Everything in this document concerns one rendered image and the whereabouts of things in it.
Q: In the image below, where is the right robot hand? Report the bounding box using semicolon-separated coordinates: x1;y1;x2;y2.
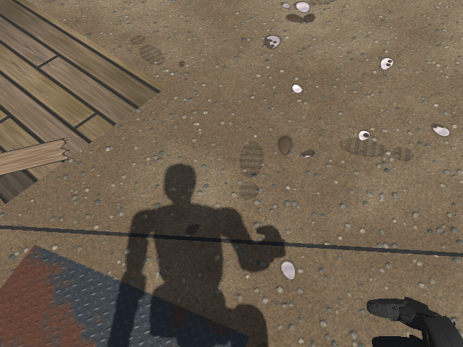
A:
367;297;463;347

